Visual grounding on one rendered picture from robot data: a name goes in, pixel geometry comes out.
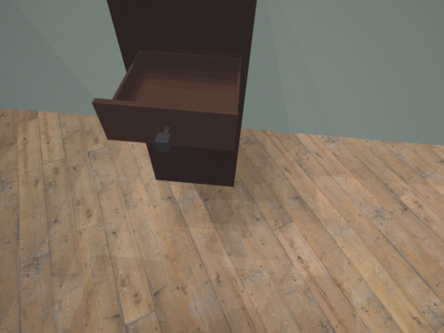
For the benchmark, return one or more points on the handle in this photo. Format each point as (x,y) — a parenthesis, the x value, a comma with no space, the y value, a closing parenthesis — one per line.
(163,140)

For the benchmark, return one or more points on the drawer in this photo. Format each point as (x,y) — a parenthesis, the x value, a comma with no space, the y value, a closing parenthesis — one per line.
(197,96)

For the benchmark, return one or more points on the cabinet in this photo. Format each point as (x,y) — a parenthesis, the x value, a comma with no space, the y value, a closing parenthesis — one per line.
(202,27)

